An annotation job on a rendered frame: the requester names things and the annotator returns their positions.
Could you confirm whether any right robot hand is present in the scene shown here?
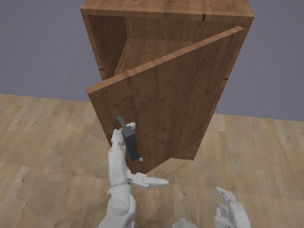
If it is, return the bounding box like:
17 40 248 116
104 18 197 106
214 186 252 228

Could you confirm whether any left robot hand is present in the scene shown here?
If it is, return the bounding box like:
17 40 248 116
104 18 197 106
107 123 169 191

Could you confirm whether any cupboard door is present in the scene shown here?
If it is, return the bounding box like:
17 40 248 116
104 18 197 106
85 26 244 184

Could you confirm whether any left robot forearm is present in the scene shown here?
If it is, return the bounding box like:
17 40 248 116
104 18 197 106
97 184 137 228

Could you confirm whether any handle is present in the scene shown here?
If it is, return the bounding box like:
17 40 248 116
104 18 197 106
116 116 140 162

